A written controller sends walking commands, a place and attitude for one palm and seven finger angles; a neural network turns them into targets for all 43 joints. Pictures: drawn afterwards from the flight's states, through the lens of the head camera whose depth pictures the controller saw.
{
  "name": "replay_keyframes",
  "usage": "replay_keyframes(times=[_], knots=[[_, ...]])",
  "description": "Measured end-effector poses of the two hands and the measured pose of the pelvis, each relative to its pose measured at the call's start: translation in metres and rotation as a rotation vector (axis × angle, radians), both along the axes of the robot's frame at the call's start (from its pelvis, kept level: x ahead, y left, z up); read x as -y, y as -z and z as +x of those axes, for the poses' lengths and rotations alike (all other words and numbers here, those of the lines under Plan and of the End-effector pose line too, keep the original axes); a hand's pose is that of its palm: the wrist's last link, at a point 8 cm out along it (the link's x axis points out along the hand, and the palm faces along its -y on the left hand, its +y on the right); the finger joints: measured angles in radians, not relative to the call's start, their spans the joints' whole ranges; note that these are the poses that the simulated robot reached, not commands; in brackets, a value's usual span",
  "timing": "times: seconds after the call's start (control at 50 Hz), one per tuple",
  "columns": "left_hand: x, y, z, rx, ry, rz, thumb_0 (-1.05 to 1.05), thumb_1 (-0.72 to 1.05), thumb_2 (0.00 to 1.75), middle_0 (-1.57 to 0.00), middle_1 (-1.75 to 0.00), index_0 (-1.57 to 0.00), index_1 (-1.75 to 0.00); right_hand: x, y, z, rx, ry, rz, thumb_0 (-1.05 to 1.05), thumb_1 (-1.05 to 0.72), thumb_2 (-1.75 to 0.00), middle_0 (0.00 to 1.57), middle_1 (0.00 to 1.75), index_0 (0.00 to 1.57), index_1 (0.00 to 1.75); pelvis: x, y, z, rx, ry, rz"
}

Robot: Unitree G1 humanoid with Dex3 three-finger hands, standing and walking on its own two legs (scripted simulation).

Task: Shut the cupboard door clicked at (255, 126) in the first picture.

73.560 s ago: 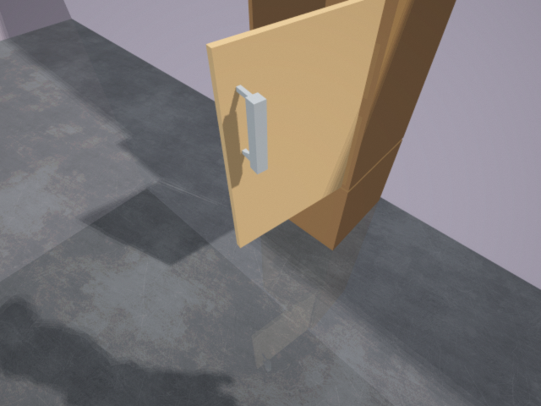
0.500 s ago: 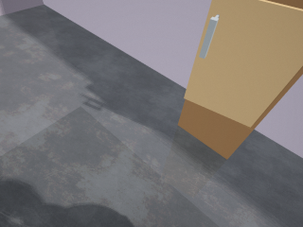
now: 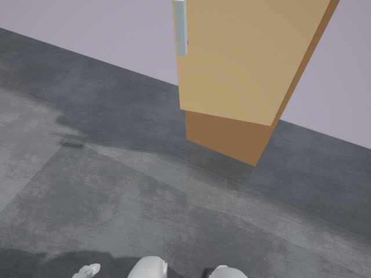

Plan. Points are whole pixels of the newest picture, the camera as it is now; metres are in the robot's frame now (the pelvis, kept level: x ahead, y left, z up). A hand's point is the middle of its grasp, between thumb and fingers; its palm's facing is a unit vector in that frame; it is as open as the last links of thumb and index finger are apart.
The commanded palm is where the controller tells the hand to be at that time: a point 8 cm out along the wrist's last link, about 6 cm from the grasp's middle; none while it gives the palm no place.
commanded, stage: turn to face it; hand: left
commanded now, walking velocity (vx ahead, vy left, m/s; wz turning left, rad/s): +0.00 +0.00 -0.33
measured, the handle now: (183, 24) +0.77 +0.05 +0.09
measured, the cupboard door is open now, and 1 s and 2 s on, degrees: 11 11 11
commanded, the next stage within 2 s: take the last steps up to it in 0.28 s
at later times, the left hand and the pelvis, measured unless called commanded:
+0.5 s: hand (99, 260) +0.16 +0.23 -0.15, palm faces -0.13 -0.97 -0.22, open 7.4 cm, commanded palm none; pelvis +0.05 +0.04 +0.01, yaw -10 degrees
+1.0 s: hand (120, 233) +0.23 +0.20 -0.17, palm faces -0.20 -0.97 -0.16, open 7.4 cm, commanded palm none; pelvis +0.18 +0.03 +0.00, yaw -13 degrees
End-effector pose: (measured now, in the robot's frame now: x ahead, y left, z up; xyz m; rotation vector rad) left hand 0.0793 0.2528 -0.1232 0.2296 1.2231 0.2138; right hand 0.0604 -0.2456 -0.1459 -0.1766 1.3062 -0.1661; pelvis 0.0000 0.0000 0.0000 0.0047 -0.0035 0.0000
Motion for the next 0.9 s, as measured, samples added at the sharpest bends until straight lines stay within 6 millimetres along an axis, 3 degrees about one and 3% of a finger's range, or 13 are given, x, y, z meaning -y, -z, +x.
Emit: replay_keyframes(times=[0.14, 0.26, 0.32, 0.44, 0.58, 0.64, 0.7, 0.8, 0.9], knots=[[0.005, -0.003, 0.015, -0.028, 0.051, -0.048, 0.01, 0.91, 0.90, -0.21, -0.30, -0.20, -0.30, 0.002, -0.023, 0.048, 0.128, 0.013, -0.036, 0.00, -0.91, -0.90, 0.20, 0.30, 0.19, 0.30, -0.010, -0.009, 0.016, -0.025, 0.060, 0.009], [-0.012, 0.009, 0.029, -0.036, 0.067, -0.084, 0.01, 0.91, 0.90, -0.21, -0.30, -0.20, -0.30, -0.021, -0.029, 0.054, 0.163, 0.037, -0.056, 0.00, -0.91, -0.90, 0.20, 0.30, 0.19, 0.30, -0.032, -0.005, 0.029, -0.030, 0.097, -0.015], [-0.024, 0.015, 0.040, -0.037, 0.074, -0.093, 0.01, 0.91, 0.90, -0.21, -0.30, -0.20, -0.30, -0.035, -0.028, 0.041, 0.137, 0.044, -0.064, 0.00, -0.91, -0.90, 0.20, 0.30, 0.19, 0.30, -0.041, -0.003, 0.034, -0.024, 0.111, -0.020], [-0.034, 0.003, 0.066, -0.026, 0.125, -0.076, 0.01, 0.91, 0.90, -0.20, -0.30, -0.20, -0.30, -0.052, -0.029, -0.001, 0.025, 0.091, -0.041, 0.00, -0.91, -0.90, 0.21, 0.30, 0.20, 0.30, -0.045, -0.012, 0.042, -0.012, 0.146, -0.040], [-0.017, 0.000, 0.098, -0.004, 0.222, -0.046, 0.01, 0.91, 0.90, -0.20, -0.30, -0.20, -0.30, -0.042, -0.005, -0.046, -0.064, 0.212, 0.011, 0.00, -0.91, -0.90, 0.21, 0.30, 0.20, 0.30, -0.030, -0.001, 0.060, -0.011, 0.200, -0.019], [-0.007, 0.000, 0.101, 0.003, 0.220, -0.044, 0.01, 0.91, 0.90, -0.20, -0.30, -0.20, -0.30, -0.035, 0.001, -0.053, -0.111, 0.235, 0.019, 0.00, -0.91, -0.90, 0.21, 0.30, 0.20, 0.30, -0.026, 0.001, 0.069, -0.001, 0.196, -0.035], [-0.001, -0.002, 0.094, -0.024, 0.197, -0.053, 0.01, 0.91, 0.90, -0.20, -0.30, -0.20, -0.30, -0.029, -0.007, -0.041, -0.114, 0.236, 0.015, 0.01, -0.91, -0.90, 0.20, 0.30, 0.20, 0.30, -0.024, -0.006, 0.084, 0.003, 0.198, -0.026], [0.002, 0.009, 0.087, -0.128, 0.183, -0.095, 0.01, 0.91, 0.90, -0.21, -0.30, -0.20, -0.30, -0.025, -0.021, 0.007, -0.036, 0.233, -0.005, 0.01, -0.91, -0.90, 0.20, 0.30, 0.19, 0.30, -0.025, -0.010, 0.112, 0.002, 0.200, -0.016], [-0.004, 0.033, 0.102, -0.204, 0.159, -0.133, 0.01, 0.91, 0.90, -0.21, -0.30, -0.20, -0.30, -0.032, -0.015, 0.055, 0.025, 0.211, -0.042, 0.00, -0.91, -0.90, 0.20, 0.30, 0.19, 0.30, -0.034, 0.006, 0.150, 0.001, 0.205, -0.023]])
